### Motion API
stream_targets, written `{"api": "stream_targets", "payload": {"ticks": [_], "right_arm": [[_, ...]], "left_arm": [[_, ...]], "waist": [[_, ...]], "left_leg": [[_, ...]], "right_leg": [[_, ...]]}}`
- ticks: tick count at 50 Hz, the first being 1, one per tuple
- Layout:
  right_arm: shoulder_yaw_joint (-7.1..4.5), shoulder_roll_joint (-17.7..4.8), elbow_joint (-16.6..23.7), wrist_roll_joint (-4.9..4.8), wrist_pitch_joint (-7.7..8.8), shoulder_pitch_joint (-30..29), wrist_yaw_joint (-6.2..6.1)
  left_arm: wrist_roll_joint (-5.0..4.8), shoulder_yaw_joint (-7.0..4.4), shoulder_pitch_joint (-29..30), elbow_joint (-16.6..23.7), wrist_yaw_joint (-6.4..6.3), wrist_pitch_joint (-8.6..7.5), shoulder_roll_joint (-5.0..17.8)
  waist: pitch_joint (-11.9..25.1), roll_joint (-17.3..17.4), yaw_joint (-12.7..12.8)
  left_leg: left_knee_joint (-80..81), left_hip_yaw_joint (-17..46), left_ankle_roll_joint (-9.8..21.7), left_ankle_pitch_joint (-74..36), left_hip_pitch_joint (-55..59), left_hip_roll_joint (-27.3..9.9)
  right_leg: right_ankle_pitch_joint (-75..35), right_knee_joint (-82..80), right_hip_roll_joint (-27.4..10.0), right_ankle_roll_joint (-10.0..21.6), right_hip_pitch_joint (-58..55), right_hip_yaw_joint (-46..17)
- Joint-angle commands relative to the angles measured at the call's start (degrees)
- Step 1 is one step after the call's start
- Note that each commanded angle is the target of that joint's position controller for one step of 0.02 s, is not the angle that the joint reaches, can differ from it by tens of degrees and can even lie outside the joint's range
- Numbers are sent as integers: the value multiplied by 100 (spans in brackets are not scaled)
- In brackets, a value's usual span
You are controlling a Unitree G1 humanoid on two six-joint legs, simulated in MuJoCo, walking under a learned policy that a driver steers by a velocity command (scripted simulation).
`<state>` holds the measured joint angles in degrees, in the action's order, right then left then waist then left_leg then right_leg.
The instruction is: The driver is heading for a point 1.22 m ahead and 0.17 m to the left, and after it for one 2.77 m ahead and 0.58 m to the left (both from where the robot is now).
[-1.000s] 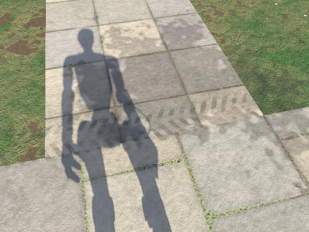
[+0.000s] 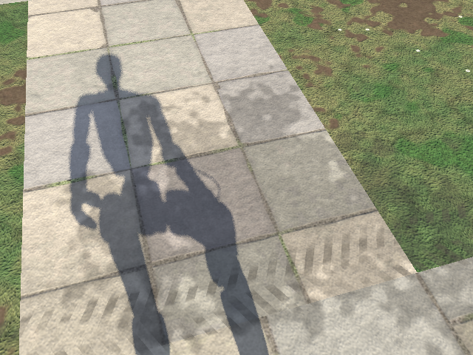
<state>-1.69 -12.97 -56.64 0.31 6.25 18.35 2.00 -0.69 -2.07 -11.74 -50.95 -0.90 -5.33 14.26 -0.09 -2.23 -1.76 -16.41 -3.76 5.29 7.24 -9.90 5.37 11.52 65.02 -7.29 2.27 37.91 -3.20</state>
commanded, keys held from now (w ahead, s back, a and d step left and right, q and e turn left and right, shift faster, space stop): w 0.30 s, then w+q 0.70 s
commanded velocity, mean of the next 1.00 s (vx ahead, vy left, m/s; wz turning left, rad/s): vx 0.50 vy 0.00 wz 0.28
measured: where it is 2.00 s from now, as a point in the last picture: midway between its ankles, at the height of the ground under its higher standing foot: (200, 258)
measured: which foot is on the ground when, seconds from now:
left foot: down 0.00-0.32, up 0.34-0.86, down 0.88-1.00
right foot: up 0.00-0.28, down 0.30-0.88, up 0.90-1.00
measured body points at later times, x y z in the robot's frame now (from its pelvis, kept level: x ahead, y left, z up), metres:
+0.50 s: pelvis +0.28 -0.08 +0.00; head +0.29 -0.10 +0.45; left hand +0.32 +0.18 -0.12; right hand +0.36 -0.35 -0.14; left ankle +0.28 +0.09 -0.65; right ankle +0.29 -0.17 -0.74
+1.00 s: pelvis +0.53 +0.01 -0.01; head +0.57 +0.03 +0.43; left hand +0.54 +0.30 -0.14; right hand +0.74 -0.20 -0.13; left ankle +0.57 +0.09 -0.74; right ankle +0.48 -0.17 -0.64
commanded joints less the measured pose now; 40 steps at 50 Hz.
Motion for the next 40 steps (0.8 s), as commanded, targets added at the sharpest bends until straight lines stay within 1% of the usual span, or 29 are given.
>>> {"api": "stream_targets", "payload": {"ticks": [1, 3, 5, 8, 10, 11, 12, 13, 14, 15, 16, 17, 18, 19, 20, 21, 22, 23, 25, 26, 28, 30, 32, 35, 37, 38, 39, 40], "right_arm": [[-122, -761, 318, -10, 101, -237, -112], [-132, -830, 279, -54, 56, -2, -173], [-149, -922, 218, -102, 25, 226, -196], [-167, -970, 89, -149, -37, 541, -199], [-184, -977, 27, -153, -96, 639, -210], [-200, -1005, 18, -154, -126, 629, -217], [-219, -1047, 20, -156, -158, 577, -223], [-225, -1084, 47, -151, -190, 455, -225], [-187, -989, 81, -118, -221, 367, -223], [-80, -755, 227, -28, -215, 318, -221], [135, -28, 270, -52, -86, 974, -167], [57, -403, 175, -167, 56, 878, -151], [-89, -895, 333, -333, 113, 360, -145], [-108, -908, 414, -333, 96, 59, -184], [-139, -820, 422, -254, 39, -86, -229], [-175, -725, 407, -224, -58, 4, -245], [-176, -585, 351, -228, -150, 140, -238], [-174, -459, 321, -239, -218, 231, -231], [-204, -421, 417, -230, -294, 77, -238], [-221, -424, 493, -214, -308, -87, -240], [-244, -415, 638, -184, -302, -404, -222], [-240, -376, 761, -165, -285, -711, -171], [-208, -308, 917, -136, -280, -1108, -101], [-161, -212, 1207, -129, -276, -1655, 8], [-149, -192, 1406, -147, -276, -1912, 86], [-153, -199, 1496, -159, -277, -1980, 127], [-174, -238, 1563, -169, -279, -1950, 163], [-217, -323, 1606, -172, -289, -1845, 184]], "left_arm": [[71, -74, -191, 243, -37, 21, 257], [51, -55, 304, 382, -7, -22, 202], [16, -34, 739, 482, 35, -45, 162], [-44, -12, 1239, 646, 131, -62, 190], [-59, -18, 1423, 766, 209, -98, 256], [-60, -33, 1408, 799, 243, -124, 312], [-59, -61, 1262, 791, 265, -150, 386], [-52, -123, 914, 716, 271, -172, 501], [-43, -258, 107, 468, 251, -186, 725], [4, -412, -1080, 194, 204, -194, 1179], [69, -555, -1718, 49, 208, -141, 1734], [90, -401, -1751, 73, 217, -153, 1178], [72, -298, -1228, 155, 208, -175, 869], [58, -222, -641, 280, 213, -179, 681], [60, -171, -283, 310, 238, -189, 492], [94, -138, -122, 285, 250, -216, 373], [122, -131, -98, 217, 258, -228, 298], [145, -146, -177, 137, 248, -246, 330], [179, -195, -320, 17, 197, -264, 467], [191, -213, -381, -25, 162, -258, 515], [198, -218, -450, -80, 91, -230, 538], [188, -221, -457, -94, 33, -205, 592], [157, -234, -577, -136, -19, -176, 664], [107, -264, -915, -268, -65, -84, 731], [69, -292, -1030, -314, -74, 3, 784], [50, -308, -1015, -311, -79, 45, 822], [36, -324, -910, -272, -88, 79, 886], [23, -350, -816, -223, -105, 107, 977]], "waist": [[-312, 425, 268], [-302, 415, 95], [-310, 438, -71], [-415, 495, -263], [-464, 525, -269], [-443, 552, -218], [-370, 607, -104], [-185, 661, 130], [282, 595, 521], [1159, 174, 955], [1918, -1317, 797], [2084, -1111, 902], [1253, -737, 787], [825, -340, 571], [467, -123, 417], [290, -266, 233], [206, -336, 143], [140, -319, 90], [-12, -201, 67], [-75, -143, 89], [-169, -107, 138], [-253, -106, 201], [-380, -57, 339], [-576, 38, 542], [-642, 35, 592], [-644, 7, 563], [-580, -54, 465], [-415, -175, 347]], "left_leg": [[1166, 1181, 982, -415, -609, -1601], [1120, 1031, 836, -521, -344, -1539], [1063, 902, 725, -488, -119, -1511], [869, 945, 695, -328, 415, -1693], [639, 1031, 643, -338, 830, -1885], [499, 1078, 601, -417, 981, -1965], [311, 1106, 548, -673, 1072, -2014], [-92, 1029, 464, -1407, 1070, -1952], [-1044, 782, 328, -2309, 929, -1651], [-2739, 433, 111, -1834, -14, -1289], [-4977, 126, -322, 736, -2518, -262], [-5835, 1166, -206, 2411, -3181, -277], [-6075, 1269, -75, 2001, -3561, -571], [-5860, 1121, -67, 1438, -3357, -891], [-5507, 1074, -103, 1034, -3156, -1069], [-5216, 1092, -123, 760, -2815, -1232], [-5133, 1059, -152, 594, -2577, -1247], [-5118, 1042, -173, 469, -2541, -1231], [-4949, 1121, -221, 111, -2847, -1215], [-4755, 1185, -247, -108, -3058, -1205], [-4205, 1216, -296, -572, -3315, -1155], [-3532, 1068, -302, -1043, -3284, -1117], [-2993, 794, -285, -1307, -3258, -1106], [-2487, 534, -196, -1185, -3525, -1105], [-2294, 334, -117, -835, -3650, -1070], [-2219, 211, -58, -597, -3586, -1022], [-2133, 41, 28, -335, -3306, -908], [-2125, -175, 128, -62, -2884, -719]], "right_leg": [[-928, -830, -239, -153, 105, -10], [-1482, -1761, -139, -166, 92, 82], [-1759, -2480, 30, -201, -102, 219], [-1601, -3051, 143, -197, -108, 267], [-1224, -3329, 189, -79, -68, 242], [-986, -3449, 224, 3, -168, 254], [-764, -3564, 292, 84, -430, 302], [-613, -3686, 443, 185, -978, 437], [-586, -3794, 629, 336, -2025, 569], [-703, -3662, -90, 705, -3764, -229], [230, -4138, -1471, 1572, -5986, -2787], [579, -4738, -1647, 1548, -5995, -3806], [409, -4775, -1508, 1219, -5245, -2880], [-85, -4922, -1295, 1036, -4402, -2032], [-345, -5171, -1052, 914, -3753, -1448], [-557, -5376, -848, 782, -3313, -963], [-760, -5519, -701, 742, -3041, -631], [-1115, -5584, -648, 755, -2923, -345], [-1653, -5668, -640, 784, -2918, 70], [-1794, -5697, -662, 790, -2994, 203], [-1879, -5751, -660, 755, -3136, 465], [-1817, -5813, -608, 672, -3206, 749], [-1781, -5874, -648, 625, -3354, 966], [-2000, -5719, -841, 610, -3975, 1167], [-2315, -5487, -969, 590, -4391, 1282], [-2639, -5328, -1013, 561, -4512, 1354], [-3330, -5092, -1010, 505, -4530, 1470], [-4308, -4757, -994, 449, -4531, 1566]]}}
Keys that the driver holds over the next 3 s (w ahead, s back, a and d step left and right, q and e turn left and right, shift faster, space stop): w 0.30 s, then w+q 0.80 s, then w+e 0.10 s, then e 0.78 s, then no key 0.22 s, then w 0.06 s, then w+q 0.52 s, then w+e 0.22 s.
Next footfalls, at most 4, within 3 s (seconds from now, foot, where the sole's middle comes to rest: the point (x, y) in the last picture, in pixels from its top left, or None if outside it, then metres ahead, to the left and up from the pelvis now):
0.30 right None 0.34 -0.17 -0.78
0.88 left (205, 326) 0.61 0.10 -0.78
1.36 right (223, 228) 0.95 0.04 -0.78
1.82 left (161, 248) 0.88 0.25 -0.78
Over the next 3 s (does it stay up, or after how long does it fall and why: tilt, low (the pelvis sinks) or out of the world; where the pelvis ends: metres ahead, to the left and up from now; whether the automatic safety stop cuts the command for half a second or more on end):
stays up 1.06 0.23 0.00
